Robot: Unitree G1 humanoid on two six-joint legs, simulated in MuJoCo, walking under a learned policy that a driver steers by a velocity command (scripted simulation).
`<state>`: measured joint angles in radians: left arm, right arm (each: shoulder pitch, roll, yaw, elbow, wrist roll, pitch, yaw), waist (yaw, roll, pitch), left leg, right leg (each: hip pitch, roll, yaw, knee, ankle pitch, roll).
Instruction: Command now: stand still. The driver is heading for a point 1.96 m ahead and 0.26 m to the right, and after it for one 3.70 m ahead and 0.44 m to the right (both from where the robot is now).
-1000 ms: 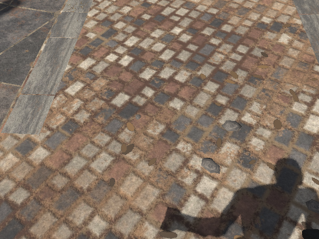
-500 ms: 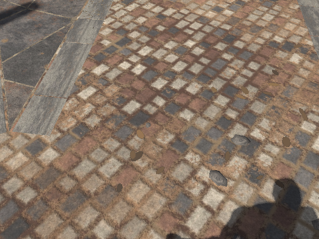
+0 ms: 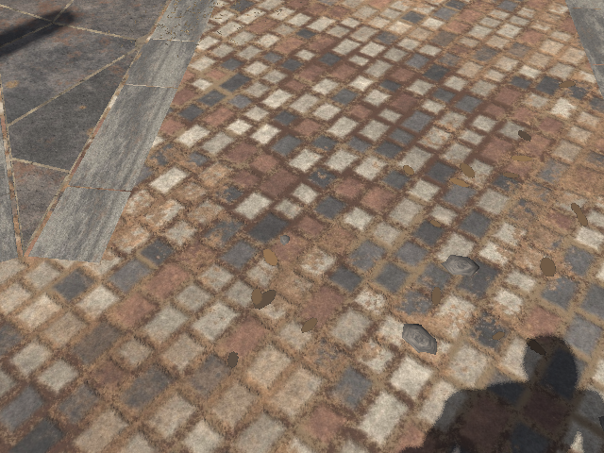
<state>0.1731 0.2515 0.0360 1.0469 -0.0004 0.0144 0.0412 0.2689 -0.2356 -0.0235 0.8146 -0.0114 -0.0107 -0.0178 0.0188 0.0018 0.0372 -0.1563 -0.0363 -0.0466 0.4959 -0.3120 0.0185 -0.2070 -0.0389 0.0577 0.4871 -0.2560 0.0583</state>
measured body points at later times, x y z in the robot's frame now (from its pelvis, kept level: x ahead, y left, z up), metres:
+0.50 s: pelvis +0.00 +0.00 +0.00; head +0.01 +0.00 +0.45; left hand +0.02 +0.25 -0.15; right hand +0.03 -0.26 -0.15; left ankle -0.03 +0.11 -0.74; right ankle +0.01 -0.16 -0.74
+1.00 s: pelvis +0.04 -0.05 +0.00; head +0.05 -0.07 +0.45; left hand +0.10 +0.22 -0.13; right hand +0.03 -0.31 -0.16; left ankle -0.03 +0.11 -0.74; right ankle +0.03 -0.16 -0.73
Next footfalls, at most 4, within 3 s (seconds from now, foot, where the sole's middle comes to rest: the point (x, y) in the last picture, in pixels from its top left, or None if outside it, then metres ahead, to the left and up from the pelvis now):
1.48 left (292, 430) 0.56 0.07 -0.77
1.98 right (384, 265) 1.03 -0.18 -0.77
2.44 left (314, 208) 1.25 0.02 -0.77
2.70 right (398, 234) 1.15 -0.22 -0.77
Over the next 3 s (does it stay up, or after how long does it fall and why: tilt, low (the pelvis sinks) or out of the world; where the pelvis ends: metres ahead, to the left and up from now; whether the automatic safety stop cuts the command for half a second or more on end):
stays up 1.14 -0.11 0.00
